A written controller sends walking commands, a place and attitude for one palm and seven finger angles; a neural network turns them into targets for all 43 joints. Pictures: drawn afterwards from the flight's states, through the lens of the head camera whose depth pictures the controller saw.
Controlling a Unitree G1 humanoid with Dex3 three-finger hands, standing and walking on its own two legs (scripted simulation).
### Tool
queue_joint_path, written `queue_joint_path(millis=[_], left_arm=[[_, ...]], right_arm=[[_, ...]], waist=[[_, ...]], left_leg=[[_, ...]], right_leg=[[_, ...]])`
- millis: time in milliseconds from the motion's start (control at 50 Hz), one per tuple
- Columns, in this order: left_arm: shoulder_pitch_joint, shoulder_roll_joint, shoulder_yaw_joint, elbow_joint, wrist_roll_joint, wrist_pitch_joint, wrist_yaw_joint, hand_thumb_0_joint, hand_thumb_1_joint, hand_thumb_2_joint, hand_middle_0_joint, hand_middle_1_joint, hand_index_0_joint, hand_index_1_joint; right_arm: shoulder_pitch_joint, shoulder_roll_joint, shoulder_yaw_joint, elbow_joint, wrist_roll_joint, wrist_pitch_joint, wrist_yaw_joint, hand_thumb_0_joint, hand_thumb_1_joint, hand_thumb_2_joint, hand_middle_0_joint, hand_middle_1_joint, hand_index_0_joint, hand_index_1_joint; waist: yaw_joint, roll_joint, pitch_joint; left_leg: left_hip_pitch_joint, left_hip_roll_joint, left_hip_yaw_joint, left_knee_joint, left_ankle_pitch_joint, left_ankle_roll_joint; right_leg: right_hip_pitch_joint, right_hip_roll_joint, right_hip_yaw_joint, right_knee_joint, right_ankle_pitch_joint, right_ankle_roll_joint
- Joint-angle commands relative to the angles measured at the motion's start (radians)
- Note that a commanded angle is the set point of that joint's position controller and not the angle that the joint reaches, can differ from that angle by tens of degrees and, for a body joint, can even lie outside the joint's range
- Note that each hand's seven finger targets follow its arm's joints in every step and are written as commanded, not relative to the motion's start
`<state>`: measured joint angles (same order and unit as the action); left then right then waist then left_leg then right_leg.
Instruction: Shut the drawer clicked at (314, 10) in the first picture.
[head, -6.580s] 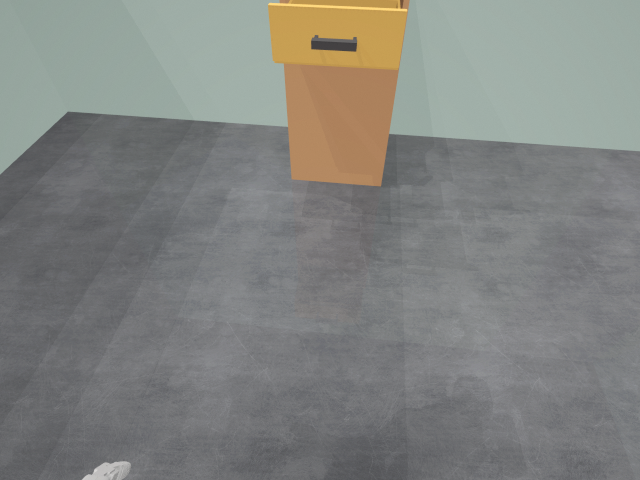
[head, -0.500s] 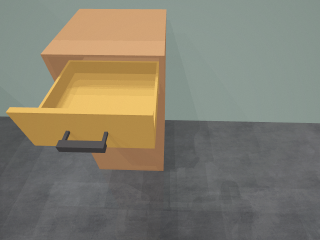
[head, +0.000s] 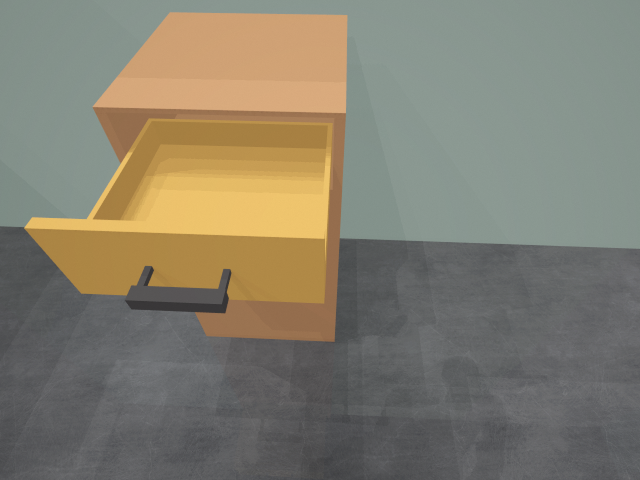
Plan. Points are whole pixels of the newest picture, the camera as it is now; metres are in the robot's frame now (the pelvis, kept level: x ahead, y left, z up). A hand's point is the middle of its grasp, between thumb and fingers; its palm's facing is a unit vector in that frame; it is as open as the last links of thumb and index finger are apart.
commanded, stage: come to a stop and stand still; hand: left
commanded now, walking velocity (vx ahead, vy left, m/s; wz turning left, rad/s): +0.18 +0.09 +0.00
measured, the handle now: (182, 286) +0.36 +0.22 +0.02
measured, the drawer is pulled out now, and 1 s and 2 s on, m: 0.28 0.28 0.28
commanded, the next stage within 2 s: look again from close up in 1.70 s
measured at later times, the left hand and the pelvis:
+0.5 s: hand out of the picture +0.03 +0.18 -0.18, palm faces +0.02 -0.97 -0.23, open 7.4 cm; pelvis +0.01 +0.00 +0.00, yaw -1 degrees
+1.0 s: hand out of the picture +0.02 +0.18 -0.17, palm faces -0.02 -0.97 -0.23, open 7.4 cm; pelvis +0.00 +0.00 +0.00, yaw -1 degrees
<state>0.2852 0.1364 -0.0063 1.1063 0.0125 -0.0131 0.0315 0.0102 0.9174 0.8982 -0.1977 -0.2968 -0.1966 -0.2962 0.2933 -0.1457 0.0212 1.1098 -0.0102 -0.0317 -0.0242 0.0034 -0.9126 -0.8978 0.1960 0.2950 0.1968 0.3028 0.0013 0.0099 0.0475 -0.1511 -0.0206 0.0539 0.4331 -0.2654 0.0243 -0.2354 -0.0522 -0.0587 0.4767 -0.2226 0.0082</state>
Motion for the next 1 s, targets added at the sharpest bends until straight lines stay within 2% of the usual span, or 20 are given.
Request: queue_joint_path(millis=[0,60,80,120,180,200,240,340,440,460,480,500,520,540,580,640,680,720,800,980], left_arm=[[0.070,0.097,0.019,-0.028,0.002,-0.015,0.002,0.000,0.900,0.900,-0.200,-0.300,-0.200,-0.300],[0.076,0.109,0.027,-0.030,0.006,-0.011,-0.001,0.000,0.900,0.900,-0.200,-0.300,-0.200,-0.300],[0.076,0.112,0.028,-0.033,0.005,-0.011,-0.001,0.000,0.900,0.900,-0.200,-0.300,-0.200,-0.300],[0.064,0.097,0.026,-0.037,0.003,-0.013,0.001,0.000,0.900,0.900,-0.200,-0.300,-0.200,-0.300],[0.078,0.089,0.022,-0.028,-0.005,-0.021,0.009,0.000,0.900,0.900,-0.200,-0.300,-0.200,-0.300],[0.078,0.090,0.024,-0.030,-0.006,-0.019,0.012,0.000,0.900,0.900,-0.200,-0.300,-0.200,-0.300],[0.082,0.094,0.027,-0.035,-0.008,-0.015,0.018,0.000,0.900,0.900,-0.200,-0.300,-0.200,-0.300],[0.068,0.106,0.036,-0.062,-0.004,-0.001,0.021,0.000,0.900,0.900,-0.200,-0.300,-0.200,-0.300],[0.042,0.106,0.034,-0.082,-0.002,0.008,0.018,0.000,0.900,0.900,-0.200,-0.300,-0.200,-0.300],[0.119,0.157,0.039,-0.047,0.006,-0.006,0.051,0.000,0.900,0.900,-0.200,-0.300,-0.200,-0.300],[0.075,0.180,0.041,-0.100,0.000,-0.016,0.045,0.000,0.900,0.900,-0.200,-0.300,-0.200,-0.300],[0.021,0.192,0.041,-0.119,0.001,-0.019,0.035,0.000,0.900,0.900,-0.200,-0.300,-0.200,-0.300],[-0.004,0.184,0.035,-0.141,0.000,-0.016,0.026,0.000,0.900,0.900,-0.200,-0.300,-0.200,-0.300],[-0.028,0.174,0.032,-0.150,0.001,-0.008,0.019,0.000,0.900,0.900,-0.200,-0.300,-0.200,-0.300],[-0.023,0.152,0.024,-0.154,0.003,0.005,0.011,0.000,0.900,0.900,-0.200,-0.300,-0.200,-0.300],[-0.006,0.143,0.019,-0.149,0.002,0.007,0.006,0.000,0.900,0.900,-0.200,-0.300,-0.200,-0.300],[-0.016,0.151,0.017,-0.151,0.002,0.008,0.002,0.000,0.900,0.900,-0.200,-0.300,-0.200,-0.300],[-0.014,0.153,0.017,-0.150,0.002,0.006,0.000,0.000,0.900,0.900,-0.200,-0.300,-0.200,-0.300],[-0.011,0.162,0.015,-0.140,0.000,0.000,-0.002,0.000,0.900,0.900,-0.200,-0.300,-0.200,-0.300],[0.004,0.155,0.010,-0.086,-0.006,-0.015,-0.003,0.000,0.900,0.900,-0.200,-0.300,-0.200,-0.300]], right_arm=[[0.075,-0.082,-0.013,-0.004,-0.005,0.000,-0.002,0.000,-0.900,-0.900,0.200,0.300,0.200,0.300],[0.073,-0.077,-0.015,-0.011,-0.011,0.013,0.004,0.000,-0.900,-0.900,0.200,0.300,0.200,0.300],[0.075,-0.071,-0.013,-0.013,-0.011,0.013,0.005,0.000,-0.900,-0.900,0.200,0.300,0.200,0.300],[0.079,-0.068,-0.010,-0.010,-0.008,0.006,0.001,0.000,-0.900,-0.900,0.200,0.300,0.200,0.300],[0.083,-0.081,-0.013,0.002,-0.001,-0.014,-0.011,0.000,-0.900,-0.900,0.200,0.300,0.200,0.300],[0.080,-0.082,-0.016,0.002,0.002,-0.013,-0.016,0.000,-0.900,-0.900,0.200,0.300,0.200,0.300],[0.082,-0.089,-0.023,-0.004,0.004,-0.009,-0.021,0.000,-0.900,-0.900,0.200,0.300,0.200,0.300],[0.060,-0.095,-0.039,-0.026,0.004,0.004,-0.024,0.000,-0.900,-0.900,0.200,0.300,0.200,0.300],[0.025,-0.089,-0.041,-0.042,0.002,0.011,-0.015,0.000,-0.900,-0.900,0.200,0.300,0.200,0.300],[-0.059,-0.150,-0.057,-0.119,0.019,0.005,-0.008,0.000,-0.900,-0.900,0.200,0.300,0.200,0.300],[0.013,-0.105,-0.056,-0.147,0.010,0.011,-0.001,0.000,-0.900,-0.900,0.200,0.300,0.200,0.300],[0.010,-0.089,-0.050,-0.146,0.001,0.017,0.004,0.000,-0.900,-0.900,0.200,0.300,0.200,0.300],[0.018,-0.086,-0.047,-0.154,-0.001,0.021,0.006,0.000,-0.900,-0.900,0.200,0.300,0.200,0.300],[0.026,-0.095,-0.044,-0.158,-0.003,0.018,0.008,0.000,-0.900,-0.900,0.200,0.300,0.200,0.300],[0.003,-0.123,-0.038,-0.172,-0.006,0.011,0.007,0.000,-0.900,-0.900,0.200,0.300,0.200,0.300],[-0.007,-0.146,-0.036,-0.182,-0.006,0.008,0.007,0.000,-0.900,-0.900,0.200,0.300,0.200,0.300],[-0.002,-0.152,-0.034,-0.176,-0.007,0.011,0.010,0.000,-0.900,-0.900,0.200,0.300,0.200,0.300],[0.001,-0.155,-0.031,-0.165,-0.008,0.009,0.011,0.000,-0.900,-0.900,0.200,0.300,0.200,0.300],[0.008,-0.151,-0.026,-0.141,-0.007,0.009,0.012,0.000,-0.900,-0.900,0.200,0.300,0.200,0.300],[0.030,-0.133,-0.015,-0.063,-0.003,0.002,0.008,0.000,-0.900,-0.900,0.200,0.300,0.200,0.300]], waist=[[0.005,-0.034,0.015],[0.006,-0.046,0.085],[0.003,-0.060,0.088],[-0.005,-0.023,0.076],[0.005,0.029,-0.028],[0.004,0.004,-0.033],[0.004,0.018,-0.053],[0.005,-0.017,-0.053],[0.008,-0.018,-0.023],[0.031,-0.075,-0.069],[-0.013,-0.081,-0.143],[-0.018,-0.034,-0.123],[-0.026,-0.019,-0.084],[-0.031,0.039,-0.042],[-0.006,0.086,0.044],[0.007,0.002,0.040],[0.000,0.003,0.069],[0.003,0.009,0.064],[0.000,-0.034,0.035],[-0.004,-0.045,-0.011]], left_leg=[[-0.089,0.091,-0.085,-0.087,-0.001,0.009],[-0.141,0.059,-0.062,-0.050,-0.127,0.009],[-0.140,0.056,-0.057,-0.040,-0.094,0.007],[-0.095,0.075,-0.075,-0.049,0.045,0.008],[-0.020,0.111,-0.086,-0.030,0.413,0.008],[0.001,0.120,-0.087,-0.023,0.483,0.008],[0.023,0.123,-0.081,-0.010,0.555,0.005],[0.017,0.128,-0.078,0.004,0.534,0.009],[-0.036,0.123,-0.088,-0.032,0.320,0.011],[-0.042,0.153,-0.053,0.161,0.438,-0.017],[-0.079,0.088,-0.062,0.108,0.094,-0.016],[-0.078,0.066,-0.033,0.065,-0.024,-0.021],[-0.064,0.066,-0.049,0.044,-0.025,-0.015],[-0.072,0.091,-0.086,0.006,0.028,-0.002],[-0.162,0.139,-0.151,-0.077,0.030,0.024],[-0.177,0.133,-0.150,-0.108,-0.021,0.028],[-0.183,0.121,-0.144,-0.136,-0.108,0.023],[-0.181,0.123,-0.147,-0.157,-0.110,0.023],[-0.130,0.111,-0.125,-0.146,-0.075,0.019],[-0.058,0.103,-0.087,-0.105,0.059,0.008]], right_leg=[[0.064,-0.061,0.088,-0.074,-0.028,-0.054],[0.002,-0.082,0.130,-0.113,-0.225,-0.072],[-0.006,-0.087,0.139,-0.119,-0.214,-0.077],[-0.017,-0.075,0.114,-0.082,-0.057,-0.069],[0.093,-0.069,0.070,-0.001,0.308,-0.048],[0.097,-0.067,0.070,0.013,0.354,-0.045],[0.104,-0.077,0.070,0.031,0.406,-0.044],[0.087,-0.080,0.081,0.055,0.415,-0.042],[0.063,-0.074,0.094,0.019,0.255,-0.044],[0.067,-0.118,0.114,0.018,0.598,-0.028],[0.119,-0.158,0.166,0.025,0.464,-0.069],[0.085,-0.166,0.176,0.011,0.342,-0.095],[0.016,-0.144,0.171,-0.012,0.159,-0.095],[-0.031,-0.105,0.141,-0.006,0.032,-0.083],[-0.022,-0.035,0.085,0.000,-0.064,-0.053],[0.022,-0.030,0.085,-0.019,-0.052,-0.045],[-0.003,-0.034,0.102,-0.045,-0.091,-0.046],[0.012,-0.034,0.099,-0.046,-0.072,-0.046],[0.011,-0.047,0.109,-0.078,-0.071,-0.043],[0.041,-0.070,0.121,-0.100,0.025,-0.046]])
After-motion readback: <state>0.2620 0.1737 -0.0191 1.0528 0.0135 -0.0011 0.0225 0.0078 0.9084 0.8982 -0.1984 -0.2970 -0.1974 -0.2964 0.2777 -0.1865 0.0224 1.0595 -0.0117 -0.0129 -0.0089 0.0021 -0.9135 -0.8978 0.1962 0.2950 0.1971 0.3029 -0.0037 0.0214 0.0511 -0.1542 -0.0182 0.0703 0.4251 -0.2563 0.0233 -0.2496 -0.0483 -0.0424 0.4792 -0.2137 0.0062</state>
